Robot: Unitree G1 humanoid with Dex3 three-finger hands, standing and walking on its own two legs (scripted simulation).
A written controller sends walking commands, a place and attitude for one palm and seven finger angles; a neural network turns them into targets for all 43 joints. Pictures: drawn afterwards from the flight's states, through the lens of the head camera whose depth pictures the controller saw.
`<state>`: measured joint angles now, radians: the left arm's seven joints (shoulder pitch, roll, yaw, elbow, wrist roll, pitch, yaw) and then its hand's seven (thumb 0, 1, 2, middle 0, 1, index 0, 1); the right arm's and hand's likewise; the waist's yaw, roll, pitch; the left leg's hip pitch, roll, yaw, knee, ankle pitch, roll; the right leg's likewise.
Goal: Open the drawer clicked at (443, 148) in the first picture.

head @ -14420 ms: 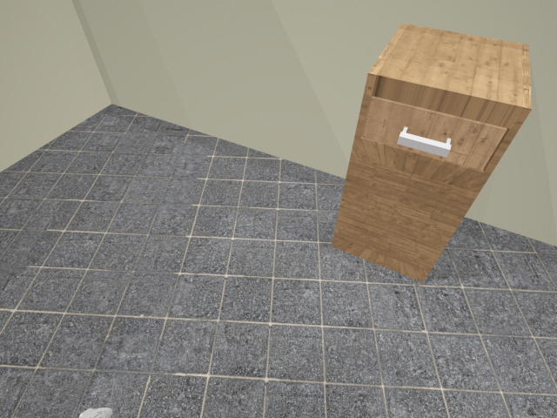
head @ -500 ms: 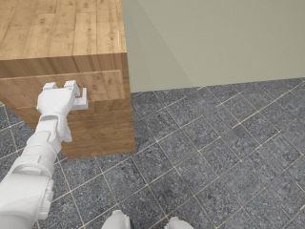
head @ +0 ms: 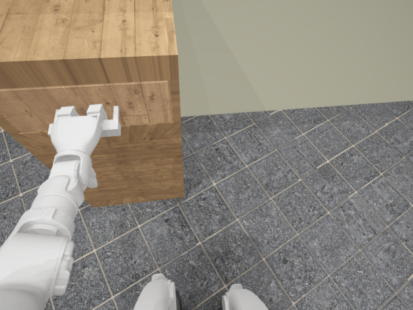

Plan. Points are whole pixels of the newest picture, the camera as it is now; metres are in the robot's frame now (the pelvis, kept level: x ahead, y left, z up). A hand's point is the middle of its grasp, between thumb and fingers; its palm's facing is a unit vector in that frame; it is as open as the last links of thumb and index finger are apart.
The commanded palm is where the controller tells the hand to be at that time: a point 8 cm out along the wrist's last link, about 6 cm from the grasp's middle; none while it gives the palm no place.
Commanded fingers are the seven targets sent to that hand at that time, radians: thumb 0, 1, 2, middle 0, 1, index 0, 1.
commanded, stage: lower the fingers behind the handle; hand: left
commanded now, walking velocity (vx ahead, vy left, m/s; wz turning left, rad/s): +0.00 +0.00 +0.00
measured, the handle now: (87, 121) +0.51 +0.25 -0.01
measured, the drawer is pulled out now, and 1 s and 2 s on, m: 0.00 0.00 0.07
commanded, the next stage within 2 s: close the thumb around the handle in 0.42 s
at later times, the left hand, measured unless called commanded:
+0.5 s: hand (89, 147) +0.45 +0.24 -0.03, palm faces -0.07 -0.04 -1.00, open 13.8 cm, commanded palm +0.44 +0.23 +0.02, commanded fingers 0.00 -0.50 0.30 -0.30 -1.20 -0.30 -1.20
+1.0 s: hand (88, 147) +0.45 +0.24 -0.03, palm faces -0.07 -0.04 -1.00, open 7.8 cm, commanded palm +0.44 +0.23 +0.02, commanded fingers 0.00 0.90 0.90 -0.40 -1.35 -0.40 -1.35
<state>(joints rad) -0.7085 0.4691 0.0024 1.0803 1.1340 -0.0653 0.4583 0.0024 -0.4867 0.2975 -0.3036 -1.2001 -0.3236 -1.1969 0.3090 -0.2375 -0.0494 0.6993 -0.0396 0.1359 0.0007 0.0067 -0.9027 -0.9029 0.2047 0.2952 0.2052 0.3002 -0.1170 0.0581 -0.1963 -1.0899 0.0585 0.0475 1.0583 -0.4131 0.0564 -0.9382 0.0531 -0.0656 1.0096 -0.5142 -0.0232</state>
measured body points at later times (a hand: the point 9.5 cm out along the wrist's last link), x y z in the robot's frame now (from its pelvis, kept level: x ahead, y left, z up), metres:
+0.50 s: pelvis -0.01 +0.01 -0.01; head +0.11 +0.03 +0.43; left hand +0.45 +0.24 +0.02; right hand +0.00 -0.27 -0.13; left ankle +0.04 +0.09 -0.66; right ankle -0.03 -0.11 -0.66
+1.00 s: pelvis -0.01 +0.01 +0.00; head +0.11 +0.02 +0.43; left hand +0.45 +0.24 +0.02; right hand +0.01 -0.26 -0.13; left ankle +0.04 +0.09 -0.66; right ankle -0.03 -0.11 -0.66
